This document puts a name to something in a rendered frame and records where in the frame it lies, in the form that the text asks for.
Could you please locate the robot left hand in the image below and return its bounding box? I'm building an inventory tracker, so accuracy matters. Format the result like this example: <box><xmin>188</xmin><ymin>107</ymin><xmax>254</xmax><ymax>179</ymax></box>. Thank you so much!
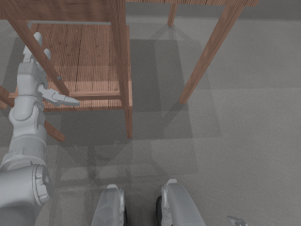
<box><xmin>17</xmin><ymin>32</ymin><xmax>80</xmax><ymax>107</ymax></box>

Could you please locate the robot right hand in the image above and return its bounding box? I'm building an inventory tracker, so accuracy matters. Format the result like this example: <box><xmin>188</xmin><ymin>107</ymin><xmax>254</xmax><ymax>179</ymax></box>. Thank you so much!
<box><xmin>227</xmin><ymin>216</ymin><xmax>247</xmax><ymax>226</ymax></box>

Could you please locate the robot left shin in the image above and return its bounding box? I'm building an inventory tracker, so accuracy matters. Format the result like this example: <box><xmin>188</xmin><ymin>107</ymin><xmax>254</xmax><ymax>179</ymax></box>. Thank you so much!
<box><xmin>101</xmin><ymin>184</ymin><xmax>124</xmax><ymax>226</ymax></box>

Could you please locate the robot shin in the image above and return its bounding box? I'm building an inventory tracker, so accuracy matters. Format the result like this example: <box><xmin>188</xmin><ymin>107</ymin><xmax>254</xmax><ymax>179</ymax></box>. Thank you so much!
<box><xmin>101</xmin><ymin>184</ymin><xmax>124</xmax><ymax>226</ymax></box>
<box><xmin>161</xmin><ymin>179</ymin><xmax>177</xmax><ymax>226</ymax></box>

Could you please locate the robot left forearm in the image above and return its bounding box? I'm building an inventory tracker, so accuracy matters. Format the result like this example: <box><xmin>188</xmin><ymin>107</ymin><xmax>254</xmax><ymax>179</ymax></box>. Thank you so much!
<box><xmin>0</xmin><ymin>95</ymin><xmax>47</xmax><ymax>172</ymax></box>

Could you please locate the chair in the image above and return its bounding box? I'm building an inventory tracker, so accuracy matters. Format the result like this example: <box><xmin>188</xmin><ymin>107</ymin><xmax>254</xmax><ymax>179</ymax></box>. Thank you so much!
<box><xmin>0</xmin><ymin>0</ymin><xmax>133</xmax><ymax>142</ymax></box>

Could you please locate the robot right shin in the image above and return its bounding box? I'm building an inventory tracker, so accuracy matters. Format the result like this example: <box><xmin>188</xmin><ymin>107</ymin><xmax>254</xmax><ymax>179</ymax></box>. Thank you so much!
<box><xmin>161</xmin><ymin>179</ymin><xmax>177</xmax><ymax>226</ymax></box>

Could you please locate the left robot upper arm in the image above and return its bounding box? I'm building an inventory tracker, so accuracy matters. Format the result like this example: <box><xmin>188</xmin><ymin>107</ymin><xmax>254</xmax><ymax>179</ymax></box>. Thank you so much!
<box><xmin>0</xmin><ymin>164</ymin><xmax>55</xmax><ymax>226</ymax></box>

